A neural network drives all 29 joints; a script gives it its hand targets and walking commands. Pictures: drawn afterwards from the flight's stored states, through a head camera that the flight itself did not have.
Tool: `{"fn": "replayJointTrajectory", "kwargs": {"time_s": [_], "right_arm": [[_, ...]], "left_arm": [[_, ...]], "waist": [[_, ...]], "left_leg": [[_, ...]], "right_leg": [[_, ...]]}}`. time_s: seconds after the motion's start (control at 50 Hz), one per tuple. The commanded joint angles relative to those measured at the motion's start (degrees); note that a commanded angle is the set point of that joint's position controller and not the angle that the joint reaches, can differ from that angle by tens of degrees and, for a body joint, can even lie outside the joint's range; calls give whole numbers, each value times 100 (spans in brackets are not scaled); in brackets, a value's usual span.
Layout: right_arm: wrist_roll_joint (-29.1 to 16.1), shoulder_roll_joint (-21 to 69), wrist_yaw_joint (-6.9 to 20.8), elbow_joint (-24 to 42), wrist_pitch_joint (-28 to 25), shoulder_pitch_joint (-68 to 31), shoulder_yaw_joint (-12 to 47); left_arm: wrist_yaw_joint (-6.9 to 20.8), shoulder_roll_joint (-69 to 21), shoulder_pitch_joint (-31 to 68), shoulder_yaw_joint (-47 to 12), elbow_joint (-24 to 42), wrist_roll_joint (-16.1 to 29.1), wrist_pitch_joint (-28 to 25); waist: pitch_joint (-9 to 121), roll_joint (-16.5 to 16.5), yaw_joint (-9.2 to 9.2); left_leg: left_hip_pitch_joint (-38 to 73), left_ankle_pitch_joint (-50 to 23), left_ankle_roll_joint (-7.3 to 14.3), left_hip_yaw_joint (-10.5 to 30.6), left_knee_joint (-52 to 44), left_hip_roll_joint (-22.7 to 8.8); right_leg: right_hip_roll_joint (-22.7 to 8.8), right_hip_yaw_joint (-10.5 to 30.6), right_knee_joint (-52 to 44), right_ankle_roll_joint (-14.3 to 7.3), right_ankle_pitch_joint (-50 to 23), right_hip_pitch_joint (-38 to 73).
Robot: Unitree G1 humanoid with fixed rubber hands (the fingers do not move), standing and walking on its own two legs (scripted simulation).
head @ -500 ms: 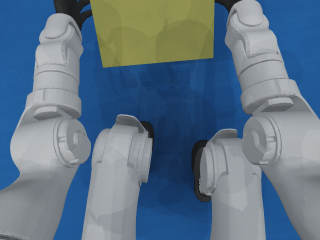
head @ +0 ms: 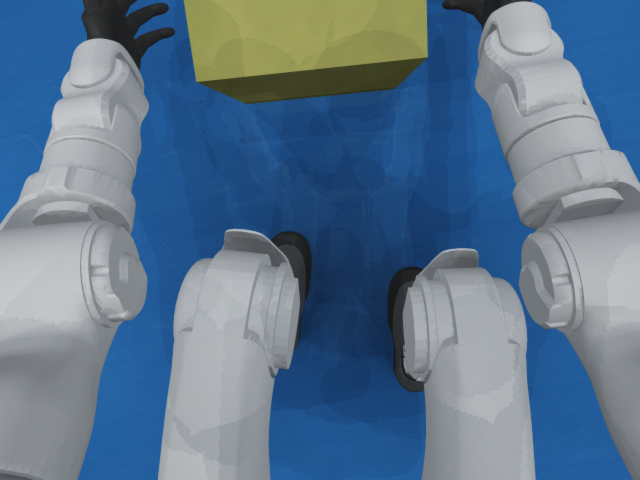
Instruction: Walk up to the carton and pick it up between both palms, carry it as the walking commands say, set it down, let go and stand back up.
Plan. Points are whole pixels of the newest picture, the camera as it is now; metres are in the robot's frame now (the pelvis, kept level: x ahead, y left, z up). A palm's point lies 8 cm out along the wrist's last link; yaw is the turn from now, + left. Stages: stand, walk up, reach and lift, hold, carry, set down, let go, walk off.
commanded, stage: set down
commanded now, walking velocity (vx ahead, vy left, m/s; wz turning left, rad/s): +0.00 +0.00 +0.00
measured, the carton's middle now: out of the picture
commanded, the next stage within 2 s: let go in 1.52 s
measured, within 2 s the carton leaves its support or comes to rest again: neither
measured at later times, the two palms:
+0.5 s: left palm out of the picture +0.50 +0.29 -0.09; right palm out of the picture +0.57 -0.07 -0.08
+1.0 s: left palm out of the picture +0.50 +0.30 +0.07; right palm out of the picture +0.57 -0.08 +0.07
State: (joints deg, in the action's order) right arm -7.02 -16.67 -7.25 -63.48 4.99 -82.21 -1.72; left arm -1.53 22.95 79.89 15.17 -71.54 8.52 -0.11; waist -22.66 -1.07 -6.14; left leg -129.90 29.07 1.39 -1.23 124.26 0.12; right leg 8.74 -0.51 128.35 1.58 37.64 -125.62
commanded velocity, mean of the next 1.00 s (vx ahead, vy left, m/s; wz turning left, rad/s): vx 0.00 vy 0.00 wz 0.00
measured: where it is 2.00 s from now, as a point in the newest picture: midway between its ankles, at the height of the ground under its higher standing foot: (347, 331)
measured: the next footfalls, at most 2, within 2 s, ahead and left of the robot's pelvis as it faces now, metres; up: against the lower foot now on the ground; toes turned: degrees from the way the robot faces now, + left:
none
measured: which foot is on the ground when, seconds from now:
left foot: down 0.00-1.00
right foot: down 0.00-1.00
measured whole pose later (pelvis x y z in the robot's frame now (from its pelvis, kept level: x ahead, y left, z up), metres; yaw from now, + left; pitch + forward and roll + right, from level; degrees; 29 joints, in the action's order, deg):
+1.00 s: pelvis +0.03 +0.01 +0.17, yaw +2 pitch +46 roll -3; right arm -1.9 -12.2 -6.8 -47.1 11.3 -65.8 -11.0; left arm 1.1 18.4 61.5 18.2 -47.1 4.5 9.5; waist 2.2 -1.9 -5.1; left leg -111.2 24.2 1.0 1.5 89.4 3.4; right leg 5.3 0.7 92.0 0.9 32.0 -106.3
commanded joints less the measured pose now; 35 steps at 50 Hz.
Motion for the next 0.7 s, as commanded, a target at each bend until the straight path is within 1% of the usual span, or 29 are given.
{"fn": "replayJointTrajectory", "kwargs": {"time_s": [0.0, 0.04, 0.1, 0.2, 0.26, 0.32, 0.36, 0.42, 0.5, 0.58, 0.68], "right_arm": [[-29, -405, 49, 449, -101, -1630, -15], [-3, -446, 76, 372, -99, -1598, -56], [11, -420, 72, 523, -104, -1581, -67], [60, -458, -53, 1101, -29, -1548, -142], [90, -497, -139, 1506, 78, -1510, -256], [94, -495, -190, 1757, 213, -1392, -361], [95, -466, -201, 1795, 290, -1290, -427], [157, -434, -189, 1672, 354, -1094, -575], [308, -359, -145, 1493, 369, -816, -782], [423, -265, -102, 1486, 357, -609, -911], [460, -161, -82, 1748, 378, -426, -928]], "left_arm": [[21, 867, 1334, -30, 387, 117, -93], [32, 866, 1307, -39, 354, 129, -79], [14, 864, 1272, -43, 545, 147, -65], [-98, 944, 1221, -12, 1180, 186, 34], [-153, 953, 1129, -9, 1581, 188, 165], [-183, 892, 972, -16, 1891, 139, 333], [-181, 821, 875, -25, 2046, 86, 435], [-150, 681, 756, -14, 2219, -12, 541], [-76, 474, 570, 24, 2386, -156, 629], [-8, 376, 308, 137, 2505, -301, 681], [51, 384, -44, 301, 2696, -415, 730]], "waist": [[5613, -493, -430], [5557, -487, -407], [5996, -465, -411], [7251, -421, -418], [7892, -395, -388], [8271, -275, -345], [8318, -140, -307], [8152, 72, -202], [8019, 263, -78], [8052, 269, -75], [8349, 94, -165]], "left_leg": [[3096, -1856, -96, 356, -753, -74], [3164, -1822, -90, 389, -788, -73], [3573, -2008, -94, 394, -848, -44], [4481, -2355, -142, 304, -970, 39], [4927, -2371, -167, 222, -1109, 100], [5256, -2262, -202, 146, -1322, 162], [5332, -2112, -231, 103, -1504, 194], [5273, -1941, -280, 79, -1784, 222], [5250, -1951, -332, 78, -2142, 245], [5310, -2064, -355, 71, -2495, 262], [5520, -2278, -351, 25, -2931, 297]], "right_leg": [[-474, 160, -1124, 54, -1309, 1484], [-488, 136, -1119, 52, -1223, 1405], [-480, 65, -1144, 53, -1273, 1540], [-420, -102, -1249, 54, -1351, 1983], [-373, -204, -1391, 48, -1281, 2209], [-334, -280, -1607, 34, -1163, 2335], [-315, -311, -1785, 17, -1063, 2329], [-290, -333, -2053, -18, -975, 2198], [-253, -343, -2412, -51, -1016, 2102], [-223, -329, -2769, -48, -1129, 2244], [-197, -302, -3212, -15, -1348, 2761]]}}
